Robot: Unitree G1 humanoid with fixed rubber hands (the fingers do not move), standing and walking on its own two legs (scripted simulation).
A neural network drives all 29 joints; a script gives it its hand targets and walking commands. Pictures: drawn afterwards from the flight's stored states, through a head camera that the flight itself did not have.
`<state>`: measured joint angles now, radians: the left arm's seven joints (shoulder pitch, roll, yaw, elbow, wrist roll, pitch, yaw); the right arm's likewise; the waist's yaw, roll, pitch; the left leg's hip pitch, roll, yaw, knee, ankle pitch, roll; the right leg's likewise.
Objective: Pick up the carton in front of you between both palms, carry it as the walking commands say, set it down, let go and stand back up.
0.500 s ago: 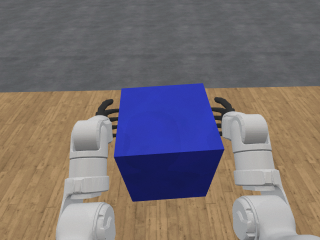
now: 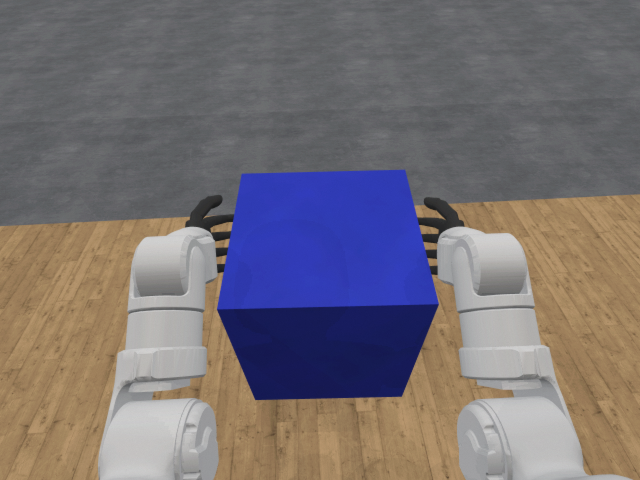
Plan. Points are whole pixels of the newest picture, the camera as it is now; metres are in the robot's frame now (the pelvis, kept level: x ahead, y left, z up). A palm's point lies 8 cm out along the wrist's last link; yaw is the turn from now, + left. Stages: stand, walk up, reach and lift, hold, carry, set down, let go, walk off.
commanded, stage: carry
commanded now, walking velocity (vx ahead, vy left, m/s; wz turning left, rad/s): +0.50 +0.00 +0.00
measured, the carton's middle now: (326, 291) +0.36 +0.00 +0.02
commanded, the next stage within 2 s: none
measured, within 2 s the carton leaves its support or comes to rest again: neither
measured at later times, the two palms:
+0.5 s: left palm (253, 130) +0.65 +0.11 +0.08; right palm (425, 124) +0.66 -0.18 +0.08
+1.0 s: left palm (251, 59) +0.95 +0.14 +0.06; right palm (384, 57) +0.95 -0.16 +0.06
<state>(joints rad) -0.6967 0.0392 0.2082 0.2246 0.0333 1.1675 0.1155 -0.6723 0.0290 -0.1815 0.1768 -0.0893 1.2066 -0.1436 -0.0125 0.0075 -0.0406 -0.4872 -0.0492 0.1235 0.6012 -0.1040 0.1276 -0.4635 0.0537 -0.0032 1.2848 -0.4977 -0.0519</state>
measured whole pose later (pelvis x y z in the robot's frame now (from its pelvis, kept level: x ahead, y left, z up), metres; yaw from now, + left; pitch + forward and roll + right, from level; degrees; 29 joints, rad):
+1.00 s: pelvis +0.58 -0.02 -0.07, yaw +0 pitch +5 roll +0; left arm -0.72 0.06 0.20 0.24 0.02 1.16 0.12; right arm -0.70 0.04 -0.19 0.19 -0.10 1.20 -0.15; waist 0.01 0.00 -0.08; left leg -0.51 -0.06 0.13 0.60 -0.11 0.15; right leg -0.37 0.07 -0.01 1.22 -0.53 -0.05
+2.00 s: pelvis +1.16 -0.04 -0.13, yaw -1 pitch +5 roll -1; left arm -0.72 0.04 0.20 0.22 0.03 1.17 0.12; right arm -0.70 0.04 -0.21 0.16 -0.10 1.20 -0.15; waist 0.05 0.00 -0.10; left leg -0.50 -0.04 0.12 0.48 0.06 0.11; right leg -0.20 0.07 -0.06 0.92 -0.52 -0.06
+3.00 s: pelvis +1.74 -0.05 -0.13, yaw +0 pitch +6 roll +1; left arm -0.49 -0.07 0.23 -0.01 0.10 1.19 0.11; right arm -0.50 0.11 -0.20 -0.03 -0.12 1.21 -0.14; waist 0.02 0.00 -0.11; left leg -0.47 0.01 0.17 0.41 -0.02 0.04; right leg -0.06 0.02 -0.07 0.45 -0.45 -0.04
